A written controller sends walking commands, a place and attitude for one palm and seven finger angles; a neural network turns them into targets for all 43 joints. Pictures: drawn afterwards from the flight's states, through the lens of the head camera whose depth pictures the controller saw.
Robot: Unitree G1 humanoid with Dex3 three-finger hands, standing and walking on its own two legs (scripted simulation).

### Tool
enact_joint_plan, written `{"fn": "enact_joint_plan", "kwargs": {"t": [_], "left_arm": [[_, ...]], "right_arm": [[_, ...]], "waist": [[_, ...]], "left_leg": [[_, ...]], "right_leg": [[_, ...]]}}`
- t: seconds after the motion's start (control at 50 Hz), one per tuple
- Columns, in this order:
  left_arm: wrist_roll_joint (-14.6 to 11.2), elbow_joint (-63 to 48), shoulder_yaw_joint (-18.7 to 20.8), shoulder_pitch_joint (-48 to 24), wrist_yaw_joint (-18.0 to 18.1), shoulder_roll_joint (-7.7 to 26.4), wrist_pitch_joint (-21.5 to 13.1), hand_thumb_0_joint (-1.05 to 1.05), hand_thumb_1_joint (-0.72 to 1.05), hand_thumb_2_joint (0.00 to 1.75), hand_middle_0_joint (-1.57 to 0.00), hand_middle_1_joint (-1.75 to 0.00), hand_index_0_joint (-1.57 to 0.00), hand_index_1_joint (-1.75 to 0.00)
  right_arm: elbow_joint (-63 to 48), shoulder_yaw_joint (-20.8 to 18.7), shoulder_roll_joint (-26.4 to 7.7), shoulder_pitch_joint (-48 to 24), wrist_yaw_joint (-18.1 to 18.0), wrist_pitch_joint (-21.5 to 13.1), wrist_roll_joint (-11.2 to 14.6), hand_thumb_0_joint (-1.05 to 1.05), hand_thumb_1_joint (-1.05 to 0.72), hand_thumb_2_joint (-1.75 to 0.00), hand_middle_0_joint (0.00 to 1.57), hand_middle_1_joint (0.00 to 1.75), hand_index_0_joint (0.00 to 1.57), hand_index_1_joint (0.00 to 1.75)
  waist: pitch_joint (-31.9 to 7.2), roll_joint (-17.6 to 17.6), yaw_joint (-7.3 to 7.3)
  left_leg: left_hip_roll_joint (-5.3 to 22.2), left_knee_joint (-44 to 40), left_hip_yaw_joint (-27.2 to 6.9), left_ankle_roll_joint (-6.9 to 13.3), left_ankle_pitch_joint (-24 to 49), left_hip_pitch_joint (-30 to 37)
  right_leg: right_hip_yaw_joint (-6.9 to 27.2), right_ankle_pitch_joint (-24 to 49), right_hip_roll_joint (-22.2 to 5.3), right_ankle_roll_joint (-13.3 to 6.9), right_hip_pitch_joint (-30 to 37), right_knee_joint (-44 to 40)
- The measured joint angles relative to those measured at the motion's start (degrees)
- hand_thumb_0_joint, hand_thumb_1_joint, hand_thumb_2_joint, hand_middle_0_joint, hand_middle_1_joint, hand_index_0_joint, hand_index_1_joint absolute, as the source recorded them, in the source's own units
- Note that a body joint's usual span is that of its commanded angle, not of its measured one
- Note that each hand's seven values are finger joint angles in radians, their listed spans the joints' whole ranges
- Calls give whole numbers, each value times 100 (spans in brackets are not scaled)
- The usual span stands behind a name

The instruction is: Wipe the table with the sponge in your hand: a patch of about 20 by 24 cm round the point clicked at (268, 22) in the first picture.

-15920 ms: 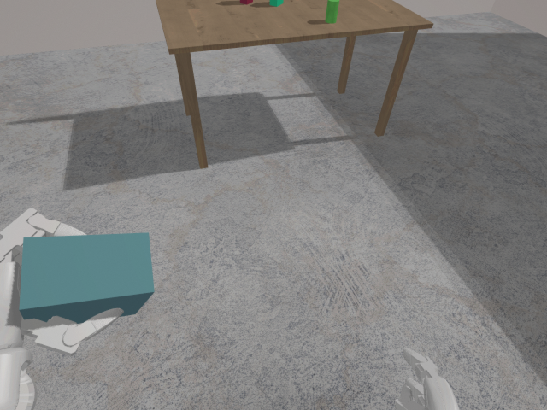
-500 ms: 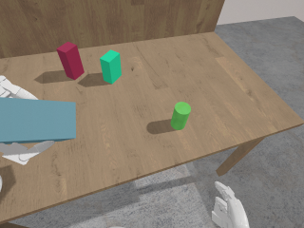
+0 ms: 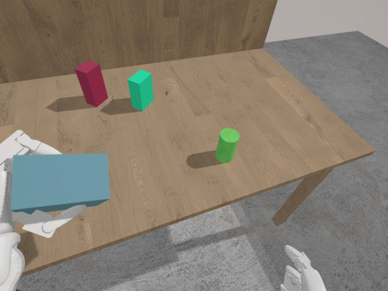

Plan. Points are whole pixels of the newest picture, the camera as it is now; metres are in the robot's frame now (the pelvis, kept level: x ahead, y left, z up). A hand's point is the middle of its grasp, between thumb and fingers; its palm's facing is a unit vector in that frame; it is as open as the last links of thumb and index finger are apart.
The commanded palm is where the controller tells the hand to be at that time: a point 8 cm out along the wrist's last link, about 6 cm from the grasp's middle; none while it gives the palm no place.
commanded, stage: come to a stop and stand still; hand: left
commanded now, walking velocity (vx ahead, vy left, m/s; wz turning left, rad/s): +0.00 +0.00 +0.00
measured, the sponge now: (75, 184) +0.24 +0.22 +0.15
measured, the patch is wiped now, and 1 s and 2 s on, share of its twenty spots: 0.00 0.00 0.00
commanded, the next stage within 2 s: look again from close up in 0.20 s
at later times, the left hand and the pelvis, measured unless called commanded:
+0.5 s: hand (46, 173) +0.24 +0.26 +0.16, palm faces +0.37 -0.85 -0.37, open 10.5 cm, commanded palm +0.18 +0.29 +0.18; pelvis +0.02 +0.01 +0.00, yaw +0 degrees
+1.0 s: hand (64, 193) +0.22 +0.23 +0.13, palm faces +0.27 -0.76 -0.60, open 10.5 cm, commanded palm +0.18 +0.28 +0.17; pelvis +0.03 -0.03 -0.01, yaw +2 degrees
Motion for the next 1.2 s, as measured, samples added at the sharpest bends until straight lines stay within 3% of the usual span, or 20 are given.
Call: {"fn": "enact_joint_plan", "kwargs": {"t": [0.12, 0.36, 0.68, 0.7, 0.72, 0.76, 0.82, 0.86, 0.9, 0.94, 1.0, 1.06, 1.1, 1.2], "left_arm": [[18, -68, 107, 201, -95, 187, -53, -1, -53, 102, -68, -135, -70, -135], [10, -304, 127, 106, -103, 84, 6, -1, -53, 102, -68, -135, -70, -135], [-62, -472, 159, 300, -124, 159, 107, -1, -53, 102, -68, -135, -70, -135], [-2, -423, 146, 80, -185, 374, 114, -1, -53, 102, -68, -135, -70, -135], [152, -270, 169, -355, -274, 723, 152, -1, -53, 102, -68, -135, -70, -135], [61, 110, 293, -1070, -388, 1105, 463, -1, -53, 102, -68, -135, -70, -135], [-277, 219, 650, -1160, -540, 1043, 1301, -1, -53, 102, -68, -135, -70, -135], [-182, 106, 635, -802, -616, 907, 1701, -1, -53, 102, -68, -135, -70, -135], [-3, -60, 444, -299, -695, 798, 1830, -1, -53, 102, -68, -135, -70, -136], [122, -204, 222, 180, -733, 755, 1646, -1, -53, 102, -68, -135, -70, -136], [242, -277, 80, 568, -626, 826, 1079, -1, -53, 102, -68, -135, -70, -135], [416, -202, 181, 448, -331, 951, 616, -1, -53, 102, -68, -135, -70, -135], [491, 35, 316, 184, -216, 1006, 515, -1, -53, 102, -68, -135, -70, -135], [757, 910, 369, -531, -361, 1146, 1029, -1, -53, 102, -68, -135, -70, -135]], "right_arm": [[-60, 53, 138, -103, 50, -26, -10, 2, -91, -90, 20, 30, 21, 30], [-55, 50, 159, -318, 111, -46, -21, 2, -91, -90, 20, 30, 21, 30], [-188, -13, 89, -397, 72, 126, -5, 2, -91, -90, 20, 30, 21, 30], [-309, 59, 31, -275, -57, 163, 92, 2, -91, -90, 20, 30, 21, 30], [-367, 54, 9, -144, -126, 167, 2, 2, -91, -90, 20, 30, 21, 30], [-221, 80, -78, -105, -8, 225, -112, 2, -91, -90, 20, 30, 20, 30], [15, 183, -223, -289, 168, 388, -17, 2, -91, -90, 20, 30, 21, 30], [-15, 170, -272, -373, 214, 467, 55, 2, -91, -90, 20, 30, 21, 30], [-110, 148, -292, -457, 222, 510, 76, 2, -91, -90, 20, 30, 21, 30], [-214, 125, -277, -511, 178, 489, 15, 2, -91, -90, 20, 30, 21, 30], [-255, 66, -215, -529, 80, 409, -94, 2, -91, -90, 20, 30, 21, 30], [-161, -9, -200, -492, 16, 365, -159, 2, -91, -90, 20, 30, 21, 30], [-55, -29, -225, -477, -29, 399, -150, 2, -91, -90, 20, 30, 21, 30], [59, 6, -333, -433, -196, 546, -57, 2, -91, -90, 20, 30, 21, 30]], "waist": [[45, -48, -52], [210, -110, 86], [186, -64, 6], [166, -38, 41], [162, -65, 132], [84, -56, 200], [-94, 118, 172], [-179, 238, 115], [-199, 306, 59], [-189, 310, 38], [-182, 230, 111], [-203, 212, 240], [-243, 246, 296], [-318, 415, 323]], "left_leg": [[-59, 5, -3, 46, -21, -29], [-115, 14, -17, 81, -115, 48], [-59, -57, -9, 24, -175, 96], [-53, 29, -63, 24, -200, 7], [-100, 128, -115, 12, -234, -48], [-167, 260, -203, -33, -293, -86], [-101, 276, -149, -73, -357, 22], [-76, 279, -115, -81, -381, 47], [-67, 330, -113, -92, -400, 4], [-54, 435, -140, -121, -431, -102], [-11, 664, -252, -201, -494, -352], [46, 913, -442, -289, -573, -594], [62, 1032, -565, -322, -611, -718], [65, 1088, -705, -317, -638, -783]], "right_leg": [[84, 80, -15, 79, 5, -61], [69, 7, -72, 162, 108, -79], [75, -66, -15, 125, 124, -109], [55, -239, 5, 148, 34, 53], [34, -250, -15, 16, -35, 257], [-26, -422, -77, -36, -84, 519], [31, -524, -17, 7, -22, 554], [65, -540, 7, 8, -29, 591], [69, -593, 14, -11, -105, 708], [47, -674, 24, -42, -233, 882], [-55, -810, 61, -117, -471, 1166], [-234, -923, 117, -208, -624, 1367], [-350, -983, 135, -255, -693, 1461], [-487, -1064, 146, -331, -725, 1548]]}}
